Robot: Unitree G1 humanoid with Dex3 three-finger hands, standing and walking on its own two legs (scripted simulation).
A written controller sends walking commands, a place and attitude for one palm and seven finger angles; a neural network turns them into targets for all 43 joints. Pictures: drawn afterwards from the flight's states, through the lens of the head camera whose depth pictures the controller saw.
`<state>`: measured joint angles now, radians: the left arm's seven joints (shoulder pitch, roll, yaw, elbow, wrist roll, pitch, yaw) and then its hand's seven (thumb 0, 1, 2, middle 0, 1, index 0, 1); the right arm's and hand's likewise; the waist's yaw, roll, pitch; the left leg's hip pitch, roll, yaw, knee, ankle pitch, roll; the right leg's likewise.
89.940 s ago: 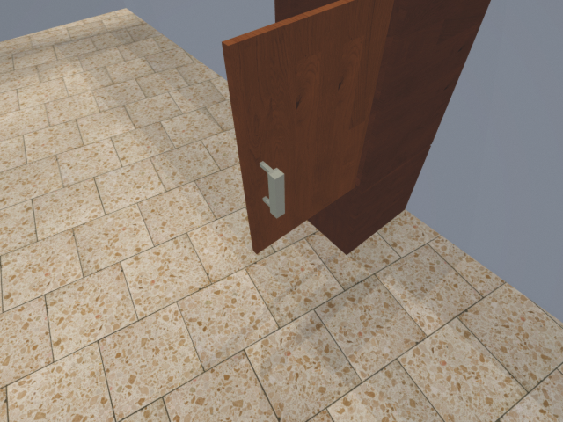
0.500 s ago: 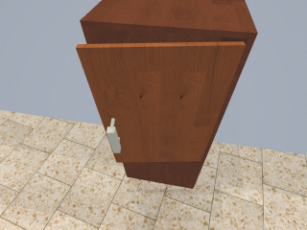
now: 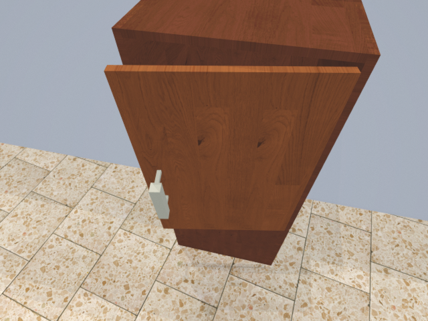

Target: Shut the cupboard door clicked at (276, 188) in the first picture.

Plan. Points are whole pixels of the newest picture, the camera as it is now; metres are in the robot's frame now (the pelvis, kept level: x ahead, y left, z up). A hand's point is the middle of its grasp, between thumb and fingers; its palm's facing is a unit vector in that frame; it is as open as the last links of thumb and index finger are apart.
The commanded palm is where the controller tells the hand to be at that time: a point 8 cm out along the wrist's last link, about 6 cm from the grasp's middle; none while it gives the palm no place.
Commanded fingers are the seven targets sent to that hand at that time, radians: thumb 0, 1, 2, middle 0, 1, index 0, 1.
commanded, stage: shuffle to correct the standing spot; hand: left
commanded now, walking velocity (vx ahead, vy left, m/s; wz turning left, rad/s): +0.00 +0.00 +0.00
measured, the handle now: (161, 194) +0.41 +0.16 -0.08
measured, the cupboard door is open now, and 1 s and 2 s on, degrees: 11 11 11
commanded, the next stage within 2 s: come to a stop and stand still in 0.38 s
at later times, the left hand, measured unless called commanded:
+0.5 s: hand out of the picture +0.02 +0.14 -0.18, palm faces +0.02 -0.97 -0.25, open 7.4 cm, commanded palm none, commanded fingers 0.00 0.90 0.90 -0.20 -0.30 -0.20 -0.30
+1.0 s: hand out of the picture -0.02 +0.10 -0.17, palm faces +0.05 -0.96 -0.27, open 7.4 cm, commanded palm none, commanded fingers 0.00 0.90 0.90 -0.20 -0.30 -0.20 -0.30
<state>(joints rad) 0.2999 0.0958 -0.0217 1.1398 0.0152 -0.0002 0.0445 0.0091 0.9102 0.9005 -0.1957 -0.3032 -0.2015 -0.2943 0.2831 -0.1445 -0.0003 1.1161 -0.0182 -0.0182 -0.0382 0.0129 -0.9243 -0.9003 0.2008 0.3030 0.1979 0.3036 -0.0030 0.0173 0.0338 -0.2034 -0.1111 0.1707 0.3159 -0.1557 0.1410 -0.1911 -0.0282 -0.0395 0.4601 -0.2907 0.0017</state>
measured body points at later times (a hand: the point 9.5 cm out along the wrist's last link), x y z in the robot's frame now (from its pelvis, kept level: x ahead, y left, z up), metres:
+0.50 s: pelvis -0.01 -0.05 +0.00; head +0.06 -0.06 +0.44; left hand +0.03 +0.19 -0.16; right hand +0.01 -0.28 -0.17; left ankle +0.02 +0.02 -0.74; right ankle -0.06 -0.19 -0.69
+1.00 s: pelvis -0.02 -0.10 +0.00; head +0.03 -0.10 +0.44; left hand -0.02 +0.15 -0.15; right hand +0.07 -0.35 -0.15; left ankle -0.02 +0.02 -0.72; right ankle -0.06 -0.23 -0.74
